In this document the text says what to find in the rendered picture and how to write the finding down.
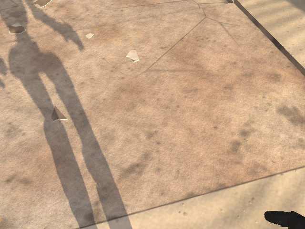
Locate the right robot hand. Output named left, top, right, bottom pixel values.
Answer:
left=264, top=211, right=305, bottom=229

